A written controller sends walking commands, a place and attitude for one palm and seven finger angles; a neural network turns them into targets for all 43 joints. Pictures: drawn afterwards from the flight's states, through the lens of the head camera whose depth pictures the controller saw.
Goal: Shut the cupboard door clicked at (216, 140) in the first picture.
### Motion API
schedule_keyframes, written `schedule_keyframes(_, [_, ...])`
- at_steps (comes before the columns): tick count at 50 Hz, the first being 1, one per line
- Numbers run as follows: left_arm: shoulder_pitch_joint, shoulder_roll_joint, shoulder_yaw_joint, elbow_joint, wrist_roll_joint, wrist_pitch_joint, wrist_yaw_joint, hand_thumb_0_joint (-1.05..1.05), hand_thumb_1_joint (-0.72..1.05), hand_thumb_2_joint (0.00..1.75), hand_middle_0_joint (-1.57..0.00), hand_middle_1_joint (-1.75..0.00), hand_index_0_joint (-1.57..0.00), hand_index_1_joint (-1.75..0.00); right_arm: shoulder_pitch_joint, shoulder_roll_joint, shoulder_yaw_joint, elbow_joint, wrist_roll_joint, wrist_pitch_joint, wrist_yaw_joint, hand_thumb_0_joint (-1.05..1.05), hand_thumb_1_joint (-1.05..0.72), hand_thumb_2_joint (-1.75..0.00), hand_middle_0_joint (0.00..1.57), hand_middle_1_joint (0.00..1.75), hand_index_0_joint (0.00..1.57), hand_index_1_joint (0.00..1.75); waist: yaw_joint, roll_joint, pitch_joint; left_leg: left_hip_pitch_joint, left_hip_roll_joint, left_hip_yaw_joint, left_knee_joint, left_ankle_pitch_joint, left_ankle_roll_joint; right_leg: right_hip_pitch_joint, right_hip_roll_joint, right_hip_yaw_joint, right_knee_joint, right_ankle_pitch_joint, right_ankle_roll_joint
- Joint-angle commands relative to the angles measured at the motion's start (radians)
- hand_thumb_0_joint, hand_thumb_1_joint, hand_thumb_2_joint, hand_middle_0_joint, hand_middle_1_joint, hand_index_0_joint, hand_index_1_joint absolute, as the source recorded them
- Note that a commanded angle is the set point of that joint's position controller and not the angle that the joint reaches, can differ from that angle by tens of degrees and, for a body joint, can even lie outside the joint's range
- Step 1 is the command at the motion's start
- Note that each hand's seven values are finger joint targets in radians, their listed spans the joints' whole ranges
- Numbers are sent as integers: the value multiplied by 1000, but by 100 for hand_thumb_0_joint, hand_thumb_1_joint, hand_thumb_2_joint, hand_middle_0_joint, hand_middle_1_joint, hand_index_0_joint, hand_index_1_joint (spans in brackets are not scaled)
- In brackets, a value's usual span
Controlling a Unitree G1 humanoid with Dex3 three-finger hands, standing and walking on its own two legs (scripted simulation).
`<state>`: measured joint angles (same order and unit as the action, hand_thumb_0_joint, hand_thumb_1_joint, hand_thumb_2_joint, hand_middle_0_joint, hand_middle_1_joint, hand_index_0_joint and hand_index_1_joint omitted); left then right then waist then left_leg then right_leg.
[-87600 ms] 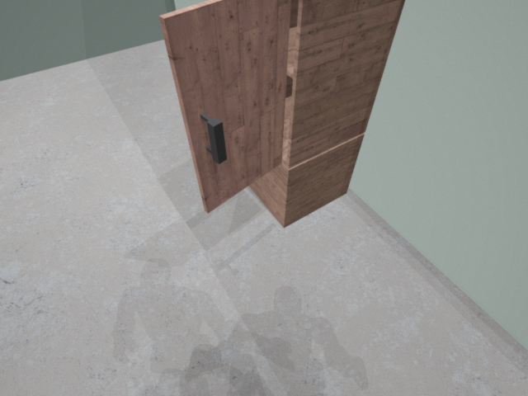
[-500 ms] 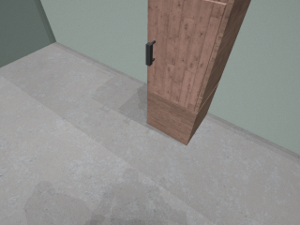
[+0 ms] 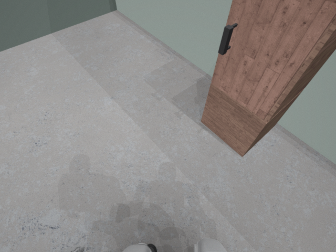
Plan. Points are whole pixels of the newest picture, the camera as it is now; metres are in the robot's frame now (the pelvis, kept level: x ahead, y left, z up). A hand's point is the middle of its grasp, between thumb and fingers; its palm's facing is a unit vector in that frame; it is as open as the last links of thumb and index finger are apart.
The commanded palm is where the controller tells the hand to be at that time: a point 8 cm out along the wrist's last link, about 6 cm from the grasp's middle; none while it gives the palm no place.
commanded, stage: walk to a spot facing it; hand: left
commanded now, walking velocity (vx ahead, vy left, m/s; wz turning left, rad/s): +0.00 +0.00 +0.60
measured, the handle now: (228, 38) +0.92 -0.24 -0.03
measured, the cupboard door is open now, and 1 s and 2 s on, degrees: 1 1 1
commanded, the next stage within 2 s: turn to face it in 1.44 s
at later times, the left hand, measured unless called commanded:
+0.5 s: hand out of the picture -0.02 +0.15 -0.16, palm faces +0.37 -0.89 -0.25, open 7.4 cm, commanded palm none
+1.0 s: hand out of the picture +0.11 +0.25 -0.15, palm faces +0.52 -0.82 -0.25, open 7.4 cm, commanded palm none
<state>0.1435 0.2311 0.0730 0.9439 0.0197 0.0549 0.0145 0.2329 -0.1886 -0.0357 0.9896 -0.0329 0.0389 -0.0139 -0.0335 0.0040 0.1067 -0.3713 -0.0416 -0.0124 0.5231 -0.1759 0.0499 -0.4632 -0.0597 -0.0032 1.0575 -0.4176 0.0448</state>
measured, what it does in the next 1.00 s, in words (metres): walks ahead, turning left: right foot, then left foot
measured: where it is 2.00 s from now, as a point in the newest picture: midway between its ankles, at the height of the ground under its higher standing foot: (136, 221)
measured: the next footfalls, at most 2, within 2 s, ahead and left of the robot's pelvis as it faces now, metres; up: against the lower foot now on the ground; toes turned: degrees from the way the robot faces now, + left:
right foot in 0.18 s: +0.05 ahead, -0.16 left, +0.00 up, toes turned +7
left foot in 0.60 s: -0.04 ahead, +0.08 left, +0.00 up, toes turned +31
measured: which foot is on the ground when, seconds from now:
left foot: down 0.00-0.18, up 0.20-0.58, down 0.60-1.00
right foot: up 0.00-0.16, down 0.18-0.60, up 0.62-1.00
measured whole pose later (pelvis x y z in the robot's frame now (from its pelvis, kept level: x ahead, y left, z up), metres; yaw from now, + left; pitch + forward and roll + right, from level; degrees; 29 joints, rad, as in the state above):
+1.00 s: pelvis +0.12 +0.01 -0.01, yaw +34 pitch +1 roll +2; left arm 0.14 0.23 0.06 0.88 0.02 -0.01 -0.04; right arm 0.37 -0.19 -0.03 1.03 -0.03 -0.02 0.00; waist -0.04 0.01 0.07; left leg -0.01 -0.01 -0.06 0.45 -0.44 -0.02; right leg -0.47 -0.08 -0.06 0.64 -0.20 0.04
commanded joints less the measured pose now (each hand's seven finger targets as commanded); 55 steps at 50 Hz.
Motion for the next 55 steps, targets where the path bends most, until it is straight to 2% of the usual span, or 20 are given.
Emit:
schedule_keyframes(1, [15, 72, 12, -90, 2, -26, 7, 0, 90, 90, -20, -30, -20, -30, 52, -224, -65, -65, 0, -15, -11, 0, -90, -90, 20, 30, 20, 30, -5, 92, -184, 200, 247, -376, -219, 45, 121, -36, 18, 15, -96, -9, 11])
schedule_keyframes(7, [164, 98, 21, -81, -5, -29, 15, 0, 90, 90, -20, -30, -20, -30, -57, -216, -80, -121, 5, 9, 2, 0, -90, -90, 20, 30, 20, 30, 66, 159, -173, -56, 145, -360, -153, -76, 53, 330, 70, -24, -536, 98, -9])
schedule_keyframes(8, [209, 145, 33, -78, 4, -34, 20, 0, 90, 90, -20, -30, -20, -30, -69, -175, -80, -133, 13, 14, 8, 0, -90, -90, 20, 30, 20, 30, 89, 37, -161, -187, 61, -295, -46, -215, -2, 435, -20, 58, -695, 64, -40])
schedule_keyframes(9, [196, 239, 50, -98, 24, -43, 26, 0, 90, 90, -20, -30, -20, -30, -47, -104, -76, -148, 21, 11, 11, 0, -90, -90, 20, 30, 20, 30, 88, -260, -138, -334, -78, -112, 265, -343, -83, 438, -310, 414, -865, -120, -149])
schedule_keyframes(10, [102, 250, 38, -123, 14, -39, 30, 0, 90, 90, -20, -30, -20, -30, -56, -154, -86, -147, 7, 10, 14, 0, -90, -90, 20, 30, 20, 30, 63, -238, -89, -280, -44, -87, 539, -392, -85, 244, -434, 447, -878, -67, -212])
schedule_keyframes(11, [5, 207, 25, -150, 11, -36, 33, 0, 90, 90, -20, -30, -20, -30, -23, -147, -86, -145, 0, 20, 24, 0, -90, -90, 20, 30, 20, 30, 6, -148, -53, -241, -16, -107, 669, -335, -75, 132, -387, 326, -863, -45, -213])
schedule_keyframes(14, [-33, 124, 8, -155, 6, -57, 28, 0, 90, 90, -20, -30, -20, -30, -6, -132, -77, -115, 1, 28, 38, 0, -90, -90, 20, 30, 20, 30, -30, -164, -26, -240, 38, -55, 766, -188, -100, 171, -241, 95, -756, 281, -167])
schedule_keyframes(20, [163, 158, 29, -99, 9, -62, 31, 0, 90, 90, -20, -30, -20, -30, -135, -100, -49, -158, 13, 23, 40, 0, -90, -90, 20, 30, 20, 30, 63, -168, -116, -197, 48, 44, 458, -268, -115, 456, -267, -27, -627, 739, -171])
schedule_keyframes(25, [206, 193, 51, -70, 18, -65, 14, 0, 90, 90, -20, -30, -20, -30, -165, -95, -36, -178, 16, 0, 45, 0, -90, -90, 20, 30, 20, 30, 91, -229, -136, -79, 58, 108, 217, -322, -77, 459, -326, -16, -650, 442, -164])
schedule_keyframes(28, [168, 197, 54, -70, 6, -67, -2, 0, 90, 90, -20, -30, -20, -30, -43, -135, -44, -144, 10, -23, 45, 0, -90, -90, 20, 30, 20, 30, 16, -107, -157, 233, 43, 125, -72, -191, -51, 257, -293, -114, -514, 181, -94])
schedule_keyframes(30, [60, 89, 21, -153, 3, -65, -23, 0, 90, 90, -20, -30, -20, -30, 167, -327, -93, -91, -2, -33, 30, 0, -90, -90, 20, 30, 20, 30, -105, 375, -179, 578, 407, -450, -220, -102, 121, -267, -63, -204, 0, -225, 22])
schedule_keyframes(31, [-60, 106, 11, -194, 11, -63, -22, 0, 90, 90, -20, -30, -20, -30, 237, -316, -90, -55, 1, -32, 20, 0, -90, -90, 20, 30, 20, 30, -137, 247, -124, 545, 450, -454, -236, 5, 181, -357, -81, -92, 76, -198, 3])
schedule_keyframes(32, [-79, 108, 17, -192, 15, -66, -22, 0, 90, 90, -20, -30, -20, -30, 219, -277, -72, -56, 1, -36, 13, 0, -90, -90, 20, 30, 20, 30, -112, 192, -100, 485, 404, -393, -234, 27, 166, -337, -104, -53, 83, -127, -1])
schedule_keyframes(38, [18, 93, 13, -113, 5, -67, -42, 0, 90, 90, -20, -30, -20, -30, 89, -211, -44, -88, 10, -81, -8, 0, -90, -90, 20, 30, 20, 30, -4, 98, -59, 386, 277, -218, -244, 226, 141, -250, -76, -28, 47, 117, 24])
schedule_keyframes(46, [-50, 75, 6, -147, -3, -79, -54, 0, 90, 90, -20, -30, -20, -30, 94, -207, -45, -38, 3, -88, -1, 0, -90, -90, 20, 30, 20, 30, 10, 135, -5, 222, 245, -180, -271, 78, 127, -2, -24, -75, -357, 211, 9])
schedule_keyframes(49, [208, 123, 30, -69, 1, -99, -45, 0, 90, 90, -20, -30, -20, -30, 53, -205, -47, -38, 13, -86, 2, 0, -90, -90, 20, 30, 20, 30, 137, 17, -100, 48, 172, -135, 12, 118, 76, 433, 12, -69, -494, 241, -22])
schedule_keyframes(50, [375, 225, 57, -26, 15, -115, -31, 0, 90, 90, -20, -30, -20, -30, 73, -152, -40, -49, 26, -93, 15, 0, -90, -90, 20, 30, 20, 30, 202, -219, -219, -114, 46, -28, 327, -64, 23, 678, -185, 154, -627, 45, -83])
schedule_keyframes(51, [426, 301, 70, -19, 14, -110, -19, 0, 90, 90, -20, -30, -20, -30, 117, -86, -32, -75, 33, -91, 9, 0, -90, -90, 20, 30, 20, 30, 183, -436, -300, -223, -52, -26, 663, -435, 2, 689, -445, 545, -819, -65, -146])
schedule_keyframes(52, [339, 258, 57, -38, 4, -104, -11, 0, 90, 90, -20, -30, -20, -30, 84, -117, -40, -76, 20, -82, 14, 0, -90, -90, 20, 30, 20, 30, 150, -313, -175, -278, 22, -84, 806, -382, 13, 555, -436, 560, -872, -220, -150])
schedule_keyframes(55, [102, 111, 21, -84, 7, -109, 0, 0, 90, 90, -20, -30, -20, -30, 72, -89, -46, -34, 11, -62, 30, 0, -90, -90, 20, 30, 20, 30, 28, -145, -82, -211, 131, -71, 846, -120, -12, 259, -336, 193, -857, -78, -103])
